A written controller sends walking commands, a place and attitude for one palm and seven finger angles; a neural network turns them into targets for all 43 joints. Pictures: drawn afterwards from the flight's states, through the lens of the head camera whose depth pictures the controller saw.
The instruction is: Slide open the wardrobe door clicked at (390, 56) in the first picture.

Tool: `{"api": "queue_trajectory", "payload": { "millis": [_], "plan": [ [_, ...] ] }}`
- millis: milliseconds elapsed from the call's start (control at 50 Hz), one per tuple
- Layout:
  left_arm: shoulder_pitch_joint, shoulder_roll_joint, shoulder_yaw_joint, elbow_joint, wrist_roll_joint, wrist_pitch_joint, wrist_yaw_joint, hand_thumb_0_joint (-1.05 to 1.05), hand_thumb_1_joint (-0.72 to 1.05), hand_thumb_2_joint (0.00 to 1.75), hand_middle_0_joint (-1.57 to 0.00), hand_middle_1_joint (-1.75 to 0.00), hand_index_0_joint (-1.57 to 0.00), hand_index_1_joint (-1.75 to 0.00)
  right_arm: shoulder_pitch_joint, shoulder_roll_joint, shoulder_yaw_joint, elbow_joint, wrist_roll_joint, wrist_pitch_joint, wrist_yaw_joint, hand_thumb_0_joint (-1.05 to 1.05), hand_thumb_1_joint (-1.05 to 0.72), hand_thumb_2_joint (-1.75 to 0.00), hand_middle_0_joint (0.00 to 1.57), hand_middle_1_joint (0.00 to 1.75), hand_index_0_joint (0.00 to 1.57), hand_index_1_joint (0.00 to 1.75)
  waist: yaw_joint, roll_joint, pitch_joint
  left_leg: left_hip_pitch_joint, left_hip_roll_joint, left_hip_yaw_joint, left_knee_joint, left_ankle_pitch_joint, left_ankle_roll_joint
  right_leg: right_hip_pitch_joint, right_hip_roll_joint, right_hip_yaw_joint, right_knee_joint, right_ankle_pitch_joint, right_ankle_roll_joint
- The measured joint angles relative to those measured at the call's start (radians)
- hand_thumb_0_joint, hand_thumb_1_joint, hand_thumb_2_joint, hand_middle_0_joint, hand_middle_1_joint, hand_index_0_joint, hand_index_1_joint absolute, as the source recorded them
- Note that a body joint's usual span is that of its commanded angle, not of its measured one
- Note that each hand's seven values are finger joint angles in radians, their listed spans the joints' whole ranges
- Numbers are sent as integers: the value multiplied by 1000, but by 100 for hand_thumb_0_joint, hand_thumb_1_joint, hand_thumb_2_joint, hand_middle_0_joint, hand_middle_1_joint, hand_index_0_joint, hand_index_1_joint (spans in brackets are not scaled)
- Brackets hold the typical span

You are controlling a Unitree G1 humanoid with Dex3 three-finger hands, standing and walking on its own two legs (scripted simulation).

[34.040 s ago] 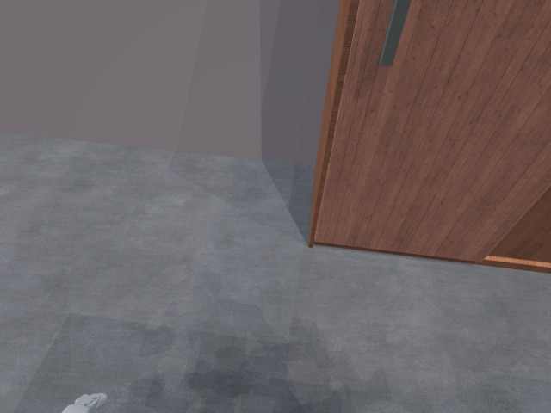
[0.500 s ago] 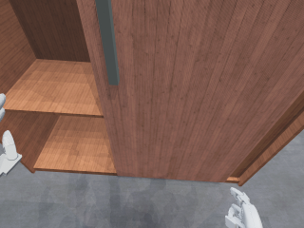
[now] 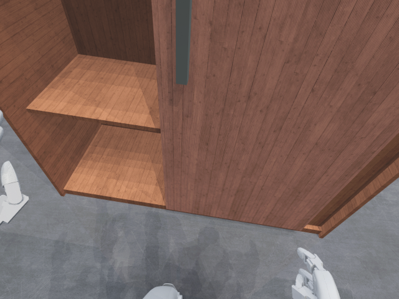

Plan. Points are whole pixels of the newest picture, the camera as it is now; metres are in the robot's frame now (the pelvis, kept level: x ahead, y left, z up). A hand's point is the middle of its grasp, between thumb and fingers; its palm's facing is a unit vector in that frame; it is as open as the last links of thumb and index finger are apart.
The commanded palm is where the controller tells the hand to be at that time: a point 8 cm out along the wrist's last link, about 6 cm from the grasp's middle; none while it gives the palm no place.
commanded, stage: step back with the hand held close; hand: left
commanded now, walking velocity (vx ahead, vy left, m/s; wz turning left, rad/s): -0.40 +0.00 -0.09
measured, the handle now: (185, 17) +0.60 +0.11 +0.27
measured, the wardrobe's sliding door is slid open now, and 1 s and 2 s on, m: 0.57 0.57 0.57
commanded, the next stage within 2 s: stop stepping back and stand still in 0.18 s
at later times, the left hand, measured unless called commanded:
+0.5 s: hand out of the picture +0.13 +0.28 +0.17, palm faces +0.28 -0.89 -0.36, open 7.4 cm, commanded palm +0.08 +0.32 +0.19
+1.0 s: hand out of the picture +0.09 +0.37 +0.18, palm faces +0.33 -0.87 -0.36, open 7.4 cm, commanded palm +0.01 +0.41 +0.19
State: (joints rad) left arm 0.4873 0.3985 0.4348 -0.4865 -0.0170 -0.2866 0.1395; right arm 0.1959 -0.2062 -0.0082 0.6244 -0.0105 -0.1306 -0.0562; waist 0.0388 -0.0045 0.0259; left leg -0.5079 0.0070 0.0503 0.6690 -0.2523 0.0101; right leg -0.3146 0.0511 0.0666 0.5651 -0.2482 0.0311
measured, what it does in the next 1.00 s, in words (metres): walks backwards: right foot, then left foot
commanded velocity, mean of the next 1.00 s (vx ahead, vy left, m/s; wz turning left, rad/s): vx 0.06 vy -0.09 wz -0.02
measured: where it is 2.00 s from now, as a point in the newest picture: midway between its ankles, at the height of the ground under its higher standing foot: outside the picture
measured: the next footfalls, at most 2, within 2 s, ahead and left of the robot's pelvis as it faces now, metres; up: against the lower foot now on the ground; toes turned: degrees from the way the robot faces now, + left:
right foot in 0.40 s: -0.19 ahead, -0.11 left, -0.01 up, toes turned -10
left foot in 0.46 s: +0.10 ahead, +0.06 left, +0.00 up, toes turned -7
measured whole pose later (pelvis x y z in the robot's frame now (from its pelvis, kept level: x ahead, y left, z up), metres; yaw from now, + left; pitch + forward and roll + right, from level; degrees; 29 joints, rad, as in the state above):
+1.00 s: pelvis -0.16 +0.13 +0.00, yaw -7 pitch -1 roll -1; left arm 0.42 0.43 0.46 -0.48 -0.04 -0.17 0.14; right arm 0.23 -0.13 0.03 0.66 -0.02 -0.15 -0.05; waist -0.04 -0.08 0.01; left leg -0.33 0.05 0.06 0.63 -0.29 0.01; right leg -0.46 0.01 -0.03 1.03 -0.42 -0.01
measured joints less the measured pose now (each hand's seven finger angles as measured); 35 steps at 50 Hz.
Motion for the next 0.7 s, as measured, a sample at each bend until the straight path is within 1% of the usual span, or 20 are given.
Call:
{"api": "queue_trajectory", "payload": {
  "millis": [40, 100, 140, 180, 220, 280, 340, 360, 380, 400, 420, 460, 500, 540, 580, 620, 640, 660, 680, 700],
  "plan": [
    [7, -3, -22, -5, 3, 8, -2, 1, 89, 90, -21, -30, -21, -30, 0, -4, 1, -1, -1, 10, -2, 1, -91, -90, 20, 30, 21, 30, 3, -10, -18, 54, -4, -9, -24, 30, -7, -10, -3, 12, -8, 12, 11],
    [-38, 10, -27, 7, 10, 14, -12, 1, 89, 90, -21, -30, -21, -30, -21, -3, -3, -13, 4, 13, -15, 1, -91, -90, 20, 30, 21, 30, -11, -24, 3, 61, -16, -6, -74, 111, 69, -30, -9, 13, 12, 25, 18],
    [-58, 21, -9, 18, 14, 19, -21, 1, 89, 90, -21, -30, -21, -30, -33, 4, -5, -23, -3, 2, -15, 1, -91, -90, 20, 30, 21, 30, -20, -11, 13, 59, -2, -12, -101, 132, 88, -63, 27, 10, 190, -62, 4],
    [-61, 31, 12, 13, 10, 22, -23, 2, 89, 90, -21, -30, -21, -30, -31, 16, -9, -29, -8, -13, -6, 1, -91, -90, 20, 30, 21, 30, -23, 3, 6, 58, 19, -19, -149, 168, 90, -69, 58, -14, 353, -130, -10],
    [-42, 34, 23, -11, -3, 23, -14, 2, 89, 90, -21, -30, -21, -30, -23, 27, -8, -27, -7, -25, 6, 1, -91, -90, 20, 30, 21, 30, -13, 4, -17, 59, 39, -11, -211, 212, 85, -33, 60, -50, 395, -190, -22],
    [-14, 21, 9, -45, -22, 26, -1, 2, 89, 90, -21, -30, -21, -30, -11, 38, 0, -14, -8, -37, 19, 1, -91, -90, 20, 30, 21, 30, 1, 6, -60, 62, 57, 9, -317, 276, 73, 70, 47, -103, 277, -267, -45],
    [-11, 20, -13, -50, -37, 28, 1, 2, 89, 90, -21, -30, -21, -30, -11, 46, 9, -7, -16, -36, 22, 1, -90, -90, 20, 30, 21, 30, 5, 2, -86, 56, 57, 30, -402, 330, 35, 196, 35, -133, 16, -274, -75],
    [-11, 32, -10, -53, -40, 28, 1, 2, 89, 90, -21, -30, -21, -30, -16, 50, 15, -12, -17, -31, 23, 1, -90, -90, 20, 30, 21, 30, 8, -16, -86, 38, 48, 47, -391, 315, 16, 233, 18, -125, -83, -246, -92],
    [-6, 53, 4, -62, -40, 29, 3, 2, 89, 90, -21, -30, -21, -30, -25, 54, 23, -21, -18, -25, 24, 1, -90, -90, 20, 30, 21, 30, 19, -50, -84, 1, 29, 71, -338, 265, -3, 251, -17, -98, -166, -213, -115],
    [-1, 68, 20, -72, -41, 27, 5, 1, 89, 90, -21, -30, -21, -30, -42, 49, 31, -28, -22, -21, 23, 1, -90, -90, 20, 30, 21, 30, 34, -74, -72, -46, 16, 87, -254, 199, -20, 245, -54, -69, -212, -141, -122],
    [-9, 57, 9, -63, -38, 26, 1, 1, 89, 90, -21, -30, -21, -30, -54, 32, 33, -17, -28, -17, 20, 1, -90, -90, 20, 30, 21, 30, 35, -40, -54, -68, 29, 64, -165, 138, -31, 232, -41, -64, -178, -105, -86],
    [-23, 51, -25, -38, -37, 43, -11, 1, 89, 90, -21, -30, -21, -30, -29, 16, 28, 15, -19, -9, 12, 1, -90, -90, 20, 30, 21, 30, 12, -2, -52, -56, 17, 13, -56, 60, -33, 237, -26, -68, -107, -138, -26],
    [-32, 55, -37, -22, -42, 73, -21, 1, 89, 90, -21, -30, -21, -30, 16, 14, 23, 37, -2, 0, -1, 1, -90, -90, 20, 30, 21, 30, -18, -7, -61, -40, -1, -5, -22, 52, -18, 250, -33, -78, -50, -191, -15],
    [-38, 50, -29, -3, -49, 102, -24, 1, 89, 90, -21, -30, -21, -30, 51, 7, 20, 47, 3, 10, -13, 1, -90, -90, 20, 30, 21, 30, -47, -17, -67, -27, -13, -3, -13, 102, 11, 242, -42, -80, 24, -256, -36],
    [-58, 41, -17, 20, -57, 133, -24, 1, 89, 90, -21, -30, -21, -30, 63, 6, 14, 58, 1, 19, -22, 1, -91, -90, 20, 30, 21, 30, -72, -18, -58, -10, -24, -8, -54, 172, 16, 200, -19, -72, 123, -345, -62],
    [-77, 49, -5, 26, -66, 161, -27, 2, 89, 90, -21, -30, -21, -30, 72, 17, 4, 59, -7, 18, -16, 1, -91, -90, 20, 30, 20, 30, -89, -19, -33, 19, -31, -16, -138, 215, -26, 162, 27, -101, 192, -391, -84],
    [-72, 59, -1, 16, -68, 165, -29, 2, 89, 90, -21, -30, -21, -30, 83, 21, -1, 50, -9, 14, -8, 1, -91, -90, 20, 30, 20, 30, -98, -19, -25, 20, -35, -17, -160, 190, -58, 167, 48, -132, 163, -403, -104],
    [-47, 81, 13, -15, -64, 160, -27, 2, 89, 90, -21, -30, -21, -30, 97, 24, 1, 34, -1, 8, 3, 2, -91, -90, 20, 30, 20, 30, -97, -42, -24, -20, -50, 5, -91, 81, -82, 180, 46, -140, 76, -411, -135],
    [-8, 91, 29, -57, -60, 145, -26, 2, 89, 90, -21, -30, -21, -30, 104, 22, 3, 27, 10, 3, 15, 2, -91, -90, 20, 30, 20, 30, -81, -64, -26, -88, -67, 3, 99, -25, -85, 158, 30, -124, 44, -323, -156],
    [34, 86, 44, -101, -62, 134, -28, 2, 89, 90, -21, -30, -21, -30, 108, 15, 4, 29, 11, 6, 22, 1, -91, -90, 20, 30, 20, 30, -63, -75, -31, -148, -73, -10, 314, -66, -80, 129, 10, -118, 50, -205, -155]
  ]
}}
